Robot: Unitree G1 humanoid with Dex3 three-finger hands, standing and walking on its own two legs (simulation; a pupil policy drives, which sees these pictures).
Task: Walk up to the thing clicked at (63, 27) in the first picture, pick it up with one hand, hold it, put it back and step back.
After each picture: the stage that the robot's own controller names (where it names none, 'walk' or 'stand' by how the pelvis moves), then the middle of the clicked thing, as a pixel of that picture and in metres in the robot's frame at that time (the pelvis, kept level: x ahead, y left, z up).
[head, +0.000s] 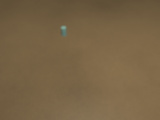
stand; (63, 31) +1.66 +0.31 -0.72
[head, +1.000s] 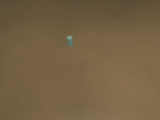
walk; (70, 41) +1.53 +0.34 -0.72
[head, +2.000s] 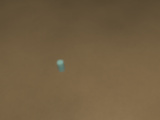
walk; (60, 65) +1.03 +0.35 -0.72
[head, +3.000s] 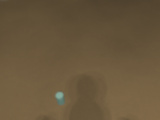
walk; (60, 98) +0.68 +0.27 -0.71
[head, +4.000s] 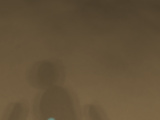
stand; out of the picture +0.48 +0.20 -0.70
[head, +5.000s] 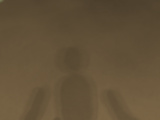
stand; out of the picture +0.43 +0.22 -0.72
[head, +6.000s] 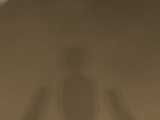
stand; out of the picture +0.41 +0.22 -0.72
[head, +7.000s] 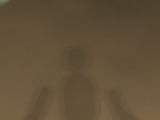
stand; out of the picture +0.41 +0.22 -0.72
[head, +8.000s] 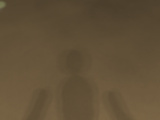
stand; out of the picture +0.41 +0.22 -0.73
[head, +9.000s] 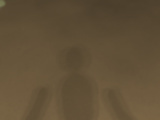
stand; out of the picture +0.40 +0.22 -0.73
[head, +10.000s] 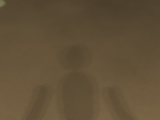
stand; out of the picture +0.39 +0.22 -0.73
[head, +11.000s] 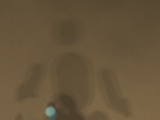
go down; (51, 113) +0.43 +0.22 -0.69
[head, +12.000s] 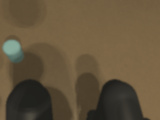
go down; (14, 52) +0.47 +0.28 -0.29
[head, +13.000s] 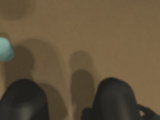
close in; (3, 50) +0.46 +0.29 -0.29
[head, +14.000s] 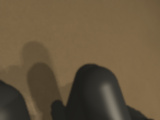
close; out of the picture +0.43 +0.33 -0.22
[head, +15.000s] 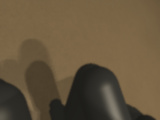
lift; out of the picture +0.42 +0.32 -0.22
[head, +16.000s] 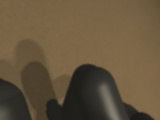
lift; out of the picture +0.40 +0.31 -0.23
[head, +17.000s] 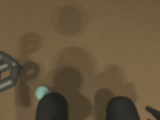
close; (44, 94) +0.34 +0.23 -0.41
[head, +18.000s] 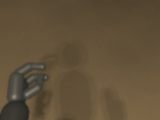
close; out of the picture +0.29 +0.19 -0.67
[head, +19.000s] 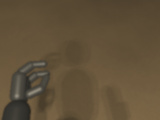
close; out of the picture +0.29 +0.20 -0.68
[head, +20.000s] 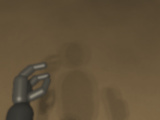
stand; out of the picture +0.28 +0.20 -0.68
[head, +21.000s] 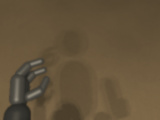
stand; out of the picture +0.30 +0.20 -0.64
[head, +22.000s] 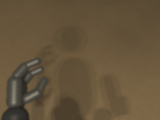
stand; out of the picture +0.30 +0.20 -0.62
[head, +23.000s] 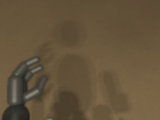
stand; out of the picture +0.30 +0.20 -0.60
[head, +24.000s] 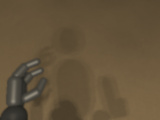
stand; out of the picture +0.30 +0.20 -0.63
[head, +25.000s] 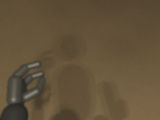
stand; out of the picture +0.30 +0.20 -0.65
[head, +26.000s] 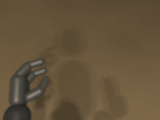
stand; out of the picture +0.30 +0.20 -0.62
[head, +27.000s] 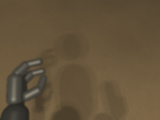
close; out of the picture +0.31 +0.20 -0.62
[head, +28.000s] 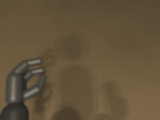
close; out of the picture +0.31 +0.20 -0.63
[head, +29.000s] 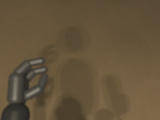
close; out of the picture +0.30 +0.20 -0.61
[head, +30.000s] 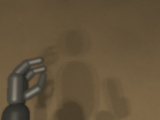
close; out of the picture +0.30 +0.20 -0.62
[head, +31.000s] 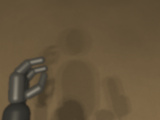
close; out of the picture +0.31 +0.20 -0.62
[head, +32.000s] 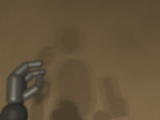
close; out of the picture +0.30 +0.20 -0.64
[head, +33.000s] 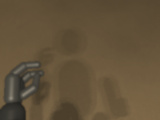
close; out of the picture +0.30 +0.20 -0.65
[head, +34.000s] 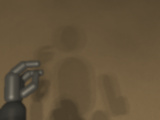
close; out of the picture +0.30 +0.21 -0.65
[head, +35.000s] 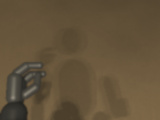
close; out of the picture +0.29 +0.20 -0.65
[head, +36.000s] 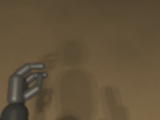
close; out of the picture +0.29 +0.20 -0.66
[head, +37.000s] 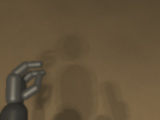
close; out of the picture +0.30 +0.20 -0.64
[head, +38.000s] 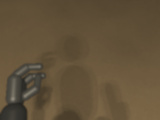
close; out of the picture +0.29 +0.20 -0.65
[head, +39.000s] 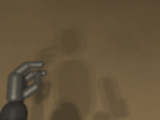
close; out of the picture +0.30 +0.20 -0.64
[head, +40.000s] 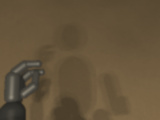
close; out of the picture +0.30 +0.20 -0.64
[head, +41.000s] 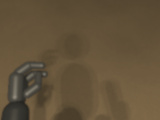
close; out of the picture +0.30 +0.20 -0.65
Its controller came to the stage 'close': yes
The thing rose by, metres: 0.02
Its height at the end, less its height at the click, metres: +0.00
